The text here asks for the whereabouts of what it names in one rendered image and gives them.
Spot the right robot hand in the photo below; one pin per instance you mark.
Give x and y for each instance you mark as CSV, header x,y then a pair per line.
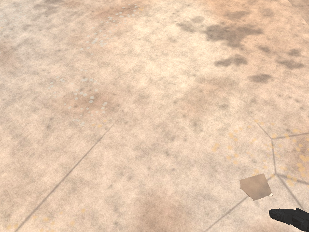
x,y
298,218

